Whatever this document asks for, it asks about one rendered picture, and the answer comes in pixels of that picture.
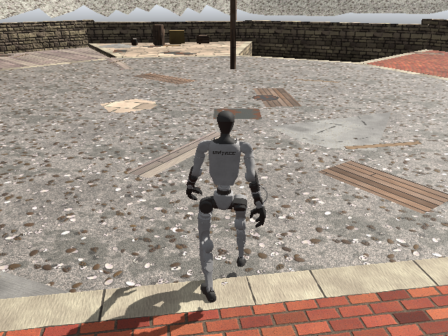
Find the robot left upper arm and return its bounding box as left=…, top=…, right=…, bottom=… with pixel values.
left=191, top=140, right=211, bottom=177

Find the robot left hand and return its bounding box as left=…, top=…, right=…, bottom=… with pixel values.
left=186, top=187, right=202, bottom=200

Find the humanoid robot torso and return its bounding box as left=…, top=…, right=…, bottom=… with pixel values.
left=209, top=137, right=241, bottom=210

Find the right robot forearm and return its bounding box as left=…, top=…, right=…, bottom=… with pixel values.
left=249, top=171, right=264, bottom=209

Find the left robot forearm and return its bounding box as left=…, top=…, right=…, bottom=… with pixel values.
left=186, top=166, right=198, bottom=189

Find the robot right foot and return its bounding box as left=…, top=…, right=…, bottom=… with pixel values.
left=237, top=257, right=246, bottom=267

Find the robot right upper arm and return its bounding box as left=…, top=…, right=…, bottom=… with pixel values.
left=239, top=141, right=256, bottom=182

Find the robot right hand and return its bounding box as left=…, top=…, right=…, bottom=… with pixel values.
left=250, top=207, right=266, bottom=228

